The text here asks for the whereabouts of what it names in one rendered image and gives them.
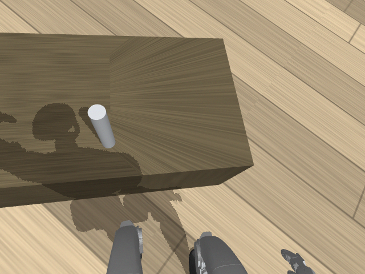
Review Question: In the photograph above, can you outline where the can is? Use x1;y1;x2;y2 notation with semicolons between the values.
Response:
88;104;115;148

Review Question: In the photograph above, can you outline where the right robot hand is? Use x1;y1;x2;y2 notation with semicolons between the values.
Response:
281;249;315;274

